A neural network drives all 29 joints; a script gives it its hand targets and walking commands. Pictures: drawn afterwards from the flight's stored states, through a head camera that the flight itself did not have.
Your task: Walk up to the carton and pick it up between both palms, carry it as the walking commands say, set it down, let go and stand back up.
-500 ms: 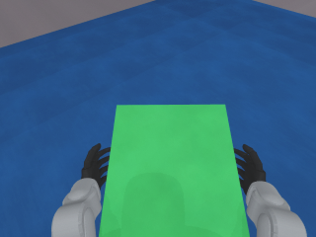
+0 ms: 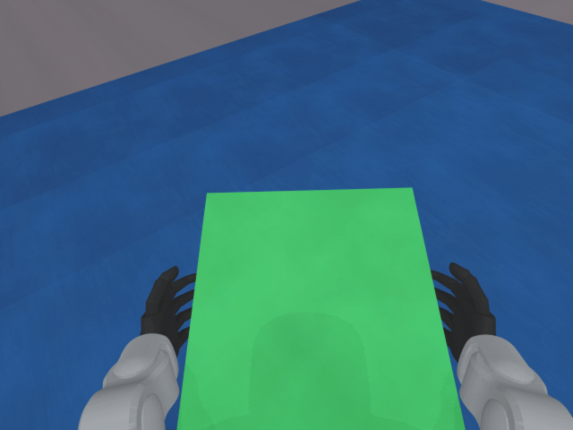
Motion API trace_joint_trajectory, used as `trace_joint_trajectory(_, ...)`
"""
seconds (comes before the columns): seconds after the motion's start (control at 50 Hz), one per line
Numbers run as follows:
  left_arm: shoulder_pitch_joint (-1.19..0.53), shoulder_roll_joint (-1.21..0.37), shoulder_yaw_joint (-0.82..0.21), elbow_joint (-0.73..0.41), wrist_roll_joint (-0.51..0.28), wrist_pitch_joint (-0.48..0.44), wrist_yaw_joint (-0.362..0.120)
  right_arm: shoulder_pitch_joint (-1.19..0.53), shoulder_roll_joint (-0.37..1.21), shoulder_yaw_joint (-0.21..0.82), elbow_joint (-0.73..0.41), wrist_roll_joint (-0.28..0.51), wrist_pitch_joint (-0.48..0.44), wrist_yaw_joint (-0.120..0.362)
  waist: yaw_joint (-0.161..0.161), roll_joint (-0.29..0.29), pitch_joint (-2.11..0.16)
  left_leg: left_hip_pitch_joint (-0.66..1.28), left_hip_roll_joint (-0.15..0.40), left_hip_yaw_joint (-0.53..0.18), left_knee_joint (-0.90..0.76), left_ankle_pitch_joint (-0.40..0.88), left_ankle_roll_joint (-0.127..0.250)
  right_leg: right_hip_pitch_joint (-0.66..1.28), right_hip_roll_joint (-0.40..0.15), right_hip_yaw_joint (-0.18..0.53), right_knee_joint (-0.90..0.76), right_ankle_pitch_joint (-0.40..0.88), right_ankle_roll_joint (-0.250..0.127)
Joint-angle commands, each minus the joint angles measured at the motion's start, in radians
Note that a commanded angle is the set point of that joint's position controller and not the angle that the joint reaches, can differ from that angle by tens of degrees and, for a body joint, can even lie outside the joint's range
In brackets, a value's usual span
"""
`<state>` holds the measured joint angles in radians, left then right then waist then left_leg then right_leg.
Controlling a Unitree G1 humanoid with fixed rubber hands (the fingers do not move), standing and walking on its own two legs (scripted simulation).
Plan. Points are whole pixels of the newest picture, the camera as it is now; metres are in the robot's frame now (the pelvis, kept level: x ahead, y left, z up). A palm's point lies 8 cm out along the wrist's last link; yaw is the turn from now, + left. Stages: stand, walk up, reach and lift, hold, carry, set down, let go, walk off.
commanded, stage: carry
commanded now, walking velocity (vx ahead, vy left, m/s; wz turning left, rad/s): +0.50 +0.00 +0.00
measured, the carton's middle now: (310, 327) +0.26 +0.00 +0.02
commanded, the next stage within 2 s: none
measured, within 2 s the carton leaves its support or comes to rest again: neither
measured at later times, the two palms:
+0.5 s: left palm (229, 150) +0.57 +0.15 +0.08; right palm (420, 149) +0.57 -0.19 +0.08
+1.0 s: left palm (245, 70) +0.91 +0.17 +0.06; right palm (383, 65) +0.90 -0.17 +0.07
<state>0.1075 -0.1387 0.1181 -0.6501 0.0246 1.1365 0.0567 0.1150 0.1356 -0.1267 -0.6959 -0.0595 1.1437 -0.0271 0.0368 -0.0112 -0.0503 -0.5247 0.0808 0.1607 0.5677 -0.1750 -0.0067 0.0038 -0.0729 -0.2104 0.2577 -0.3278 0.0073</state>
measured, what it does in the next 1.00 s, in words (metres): walks ahead: left foot, then right foot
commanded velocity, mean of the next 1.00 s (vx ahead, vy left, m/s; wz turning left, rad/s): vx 0.50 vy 0.00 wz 0.00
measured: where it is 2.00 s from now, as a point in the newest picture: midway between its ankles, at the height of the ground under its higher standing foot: (317, 194)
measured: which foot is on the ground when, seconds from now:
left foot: up 0.00-0.06, down 0.08-0.50, up 0.52-0.90, down 0.92-1.00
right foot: down 0.00-0.10, up 0.12-0.46, down 0.48-0.96, up 0.98-1.00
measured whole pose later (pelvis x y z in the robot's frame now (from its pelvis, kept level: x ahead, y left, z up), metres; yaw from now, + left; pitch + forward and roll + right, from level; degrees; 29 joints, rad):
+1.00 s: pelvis +0.68 +0.00 -0.02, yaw -2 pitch +2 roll +2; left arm 0.07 -0.09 0.12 -0.57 0.06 1.18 0.05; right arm 0.06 0.13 -0.11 -0.57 -0.07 1.16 -0.05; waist -0.01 -0.06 -0.06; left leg -0.39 0.03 0.26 0.54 -0.19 0.07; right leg -0.14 -0.12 -0.09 0.91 -0.47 0.01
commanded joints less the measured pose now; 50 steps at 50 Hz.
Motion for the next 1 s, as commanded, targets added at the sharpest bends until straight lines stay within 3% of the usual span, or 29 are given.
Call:
trace_joint_trajectory(0.0,-0.32,-0.577,-0.731,-0.102,-0.282,0.024,-0.074,-0.309,0.555,0.72,-0.063,0.265,0.025,0.037,-0.006,-0.166,-0.096,0.091,-0.053,0.087,-0.098,0.057,0.011,0.084,-0.184,0.068,0.02,0.563,-0.105)
trace_joint_trajectory(0.04,-0.324,-0.561,-0.733,-0.106,-0.276,0.036,-0.069,-0.286,0.549,0.717,-0.039,0.27,0.035,0.037,-0.034,-0.108,-0.183,0.38,-0.091,0.143,-0.153,0.063,0.019,0.002,-0.135,-0.022,0.225,0.62,-0.056)
trace_joint_trajectory(0.06,-0.345,-0.551,-0.733,-0.104,-0.267,0.045,-0.069,-0.27,0.546,0.715,-0.02,0.275,0.039,0.036,-0.067,-0.06,-0.252,0.634,-0.047,0.061,-0.106,-0.007,0.044,-0.178,-0.112,-0.026,0.41,0.554,-0.028)
trace_joint_trajectory(0.08,-0.344,-0.535,-0.729,-0.079,-0.256,0.057,-0.069,-0.261,0.521,0.7,0.006,0.267,0.043,0.034,-0.084,0.132,-0.254,0.768,0.166,-0.333,-0.213,-0.129,0.132,-0.442,-0.016,-0.028,0.7,0.348,0.014)
trace_joint_trajectory(0.1,-0.355,-0.543,-0.725,-0.056,-0.248,0.051,-0.071,-0.305,0.516,0.693,0.016,0.287,0.035,0.04,-0.07,0.317,-0.299,0.857,0.33,-0.662,-0.357,-0.07,0.234,-0.648,0.09,0.048,0.949,-0.129,0.008)
trace_joint_trajectory(0.12,-0.327,-0.346,-0.466,0.295,-0.062,-0.013,-0.094,-0.314,0.315,0.437,0.366,0.109,-0.03,0.062,-0.059,0.208,-0.3,0.8,0.351,-0.598,-0.331,0.015,0.239,-0.685,0.026,0.175,1.058,-0.141,-0.017)
trace_joint_trajectory(0.14,-0.398,-0.401,-0.474,0.433,-0.067,-0.097,-0.115,-0.377,0.359,0.443,0.457,0.097,-0.117,0.082,-0.06,0.109,-0.242,0.692,0.327,-0.507,-0.329,0.091,0.215,-0.685,-0.012,0.237,1.046,-0.104,-0.028)
trace_joint_trajectory(0.16,-0.491,-0.534,-0.536,0.292,-0.113,-0.169,-0.133,-0.472,0.503,0.556,0.328,0.156,-0.187,0.099,-0.056,0.022,-0.187,0.59,0.304,-0.417,-0.34,0.099,0.181,-0.681,-0.049,0.266,0.986,-0.057,-0.025)
trace_joint_trajectory(0.18,-0.532,-0.679,-0.618,0.156,-0.18,-0.185,-0.138,-0.512,0.645,0.651,0.192,0.227,-0.202,0.107,-0.049,0.02,-0.166,0.533,0.276,-0.335,-0.356,0.099,0.149,-0.673,-0.072,0.264,0.902,-0.025,-0.019)
trace_joint_trajectory(0.22,-0.463,-0.829,-0.733,-0.02,-0.259,-0.155,-0.11,-0.473,0.78,0.769,-0.01,0.33,-0.171,0.103,-0.036,0.105,-0.212,0.538,0.242,-0.22,-0.365,0.153,0.129,-0.624,-0.043,0.192,0.747,0.005,-0.005)
trace_joint_trajectory(0.28,-0.287,-0.687,-0.706,0.022,-0.203,-0.077,-0.063,-0.317,0.62,0.729,0.024,0.3,-0.084,0.084,-0.036,0.168,-0.209,0.551,0.207,-0.098,-0.381,0.17,0.132,-0.562,-0.016,0.114,0.506,0.062,0.006)
trace_joint_trajectory(0.34,-0.286,-0.603,-0.713,-0.026,-0.202,-0.034,-0.053,-0.282,0.537,0.717,0.0,0.288,-0.044,0.079,-0.045,0.186,-0.118,0.501,0.179,-0.038,-0.404,0.187,0.12,-0.489,0.02,0.042,0.325,0.154,-0.014)
trace_joint_trajectory(0.4,-0.305,-0.53,-0.695,-0.035,-0.208,-0.01,-0.048,-0.302,0.474,0.697,-0.031,0.279,-0.024,0.067,-0.034,0.16,-0.055,0.479,0.183,-0.001,-0.388,0.147,0.096,-0.418,0.011,0.027,0.257,0.22,-0.026)
trace_joint_trajectory(0.46,-0.265,-0.521,-0.681,-0.028,-0.229,0.013,-0.039,-0.299,0.442,0.676,-0.046,0.267,0.008,0.046,-0.007,0.054,-0.169,0.395,0.103,0.092,-0.031,0.275,0.044,-0.086,0.042,-0.018,0.17,0.254,-0.064)
trace_joint_trajectory(0.48,-0.247,-0.494,-0.671,-0.015,-0.229,0.02,-0.033,-0.312,0.413,0.661,-0.042,0.262,0.022,0.04,0.017,-0.036,-0.197,0.243,0.057,0.085,0.199,0.187,0.019,0.061,-0.065,0.174,0.116,0.12,-0.113)
trace_joint_trajectory(0.5,-0.314,-0.484,-0.676,-0.026,-0.231,0.025,-0.034,-0.313,0.414,0.686,-0.042,0.262,0.028,0.041,0.0,-0.292,-0.242,0.007,-0.054,0.039,0.479,-0.192,-0.015,0.191,-0.302,0.618,-0.005,-0.025,-0.244)
trace_joint_trajectory(0.52,-0.315,-0.517,-0.682,-0.036,-0.258,0.031,-0.038,-0.324,0.443,0.689,-0.036,0.272,0.032,0.042,-0.008,-0.276,-0.232,-0.072,-0.064,-0.068,0.679,-0.336,0.01,0.166,-0.36,0.691,-0.047,0.07,-0.287)
trace_joint_trajectory(0.56,-0.359,-0.615,-0.718,-0.084,-0.275,0.023,-0.057,-0.342,0.566,0.703,-0.029,0.288,0.018,0.054,-0.011,-0.085,-0.216,-0.09,0.011,-0.169,0.721,-0.242,0.027,0.08,-0.333,0.521,-0.004,0.251,-0.257)
trace_joint_trajectory(0.58,-0.37,-0.655,-0.724,-0.084,-0.273,0.021,-0.066,-0.344,0.608,0.707,-0.013,0.287,0.015,0.063,-0.011,-0.052,-0.202,-0.083,0.029,-0.175,0.656,-0.212,0.023,0.049,-0.312,0.448,-0.011,0.271,-0.219)
trace_joint_trajectory(0.62,-0.375,-0.702,-0.731,-0.054,-0.277,0.017,-0.086,-0.347,0.641,0.712,-0.005,0.274,0.004,0.068,-0.018,-0.079,-0.193,-0.041,0.036,-0.14,0.499,-0.179,0.008,0.025,-0.26,0.313,-0.032,0.269,-0.159)
trace_joint_trajectory(0.68,-0.356,-0.679,-0.736,-0.051,-0.282,0.009,-0.1,-0.313,0.628,0.715,-0.001,0.25,-0.002,0.057,-0.01,-0.12,-0.132,-0.066,0.017,-0.084,0.303,-0.139,-0.001,0.037,-0.252,0.253,-0.094,0.273,-0.165)
trace_joint_trajectory(0.76,-0.32,-0.614,-0.728,-0.073,-0.279,0.016,-0.091,-0.3,0.581,0.715,-0.03,0.252,0.008,0.044,-0.007,-0.146,-0.089,-0.024,-0.019,-0.001,0.045,-0.006,0.001,0.064,-0.2,0.127,-0.079,0.411,-0.138)
trace_joint_trajectory(0.82,-0.311,-0.572,-0.727,-0.092,-0.274,0.029,-0.078,-0.307,0.549,0.711,-0.049,0.26,0.027,0.041,-0.003,-0.153,-0.07,0.027,-0.045,0.058,-0.056,0.038,0.005,0.082,-0.195,0.094,-0.047,0.476,-0.123)
trace_joint_trajectory(0.86,-0.318,-0.549,-0.725,-0.1,-0.272,0.041,-0.07,-0.307,0.534,0.705,-0.046,0.264,0.04,0.038,-0.011,-0.153,-0.088,0.134,-0.06,0.085,-0.108,0.06,0.012,0.078,-0.187,0.061,0.032,0.554,-0.097)
trace_joint_trajectory(0.9,-0.328,-0.528,-0.722,-0.095,-0.264,0.057,-0.064,-0.288,0.524,0.696,-0.01,0.265,0.052,0.033,-0.041,-0.086,-0.176,0.449,-0.095,0.132,-0.137,0.037,0.022,-0.038,-0.128,-0.023,0.256,0.592,-0.047)
trace_joint_trajectory(0.92,-0.354,-0.509,-0.72,-0.085,-0.257,0.067,-0.063,-0.272,0.513,0.691,0.011,0.265,0.056,0.03,-0.076,-0.03,-0.208,0.658,-0.01,-0.018,-0.134,-0.057,0.057,-0.244,-0.1,-0.029,0.459,0.517,-0.016)
trace_joint_trajectory(0.94,-0.356,-0.505,-0.721,-0.073,-0.25,0.073,-0.064,-0.279,0.499,0.677,0.034,0.266,0.057,0.032,-0.082,0.219,-0.241,0.806,0.234,-0.493,-0.263,-0.134,0.184,-0.526,0.033,-0.014,0.784,0.209,0.023)
trace_joint_trajectory(0.96,-0.375,-0.526,-0.721,-0.046,-0.252,0.067,-0.069,-0.331,0.507,0.682,0.009,0.286,0.047,0.035,-0.065,0.265,-0.254,0.799,0.343,-0.664,-0.368,-0.051,0.246,-0.663,0.065,0.09,0.995,-0.146,0.002)
trace_joint_trajectory(0.98,-0.357,-0.457,-0.589,0.231,-0.161,0.028,-0.084,-0.329,0.42,0.539,0.252,0.191,0.009,0.05,-0.061,0.165,-0.253,0.75,0.339,-0.575,-0.336,0.072,0.234,-0.688,0.008,0.185,1.07,-0.139,-0.016)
